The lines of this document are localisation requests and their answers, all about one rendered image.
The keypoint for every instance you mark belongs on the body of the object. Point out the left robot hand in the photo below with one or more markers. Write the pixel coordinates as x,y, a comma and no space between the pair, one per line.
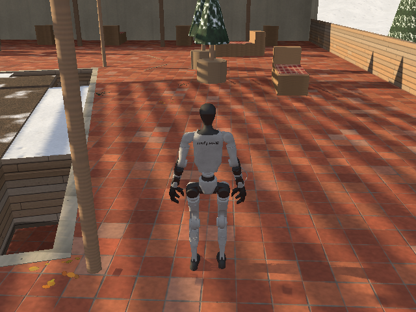
173,193

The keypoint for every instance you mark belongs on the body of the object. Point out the left robot upper arm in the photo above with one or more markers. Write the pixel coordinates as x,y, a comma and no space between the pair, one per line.
184,147

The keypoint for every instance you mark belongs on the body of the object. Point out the robot right forearm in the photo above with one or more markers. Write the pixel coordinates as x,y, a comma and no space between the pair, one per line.
238,175

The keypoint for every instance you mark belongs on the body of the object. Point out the robot left forearm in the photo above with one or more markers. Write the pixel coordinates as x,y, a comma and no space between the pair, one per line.
177,175

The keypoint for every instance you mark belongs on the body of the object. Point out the right robot upper arm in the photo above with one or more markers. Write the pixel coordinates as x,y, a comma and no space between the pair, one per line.
231,148

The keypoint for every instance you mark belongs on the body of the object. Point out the right robot hand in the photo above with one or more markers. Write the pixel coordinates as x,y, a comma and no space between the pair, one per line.
241,195

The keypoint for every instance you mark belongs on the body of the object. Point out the left robot shin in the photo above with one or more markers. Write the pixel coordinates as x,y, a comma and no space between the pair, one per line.
193,239

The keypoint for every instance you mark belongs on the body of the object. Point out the humanoid robot torso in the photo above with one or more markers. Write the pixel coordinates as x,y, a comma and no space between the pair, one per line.
208,157

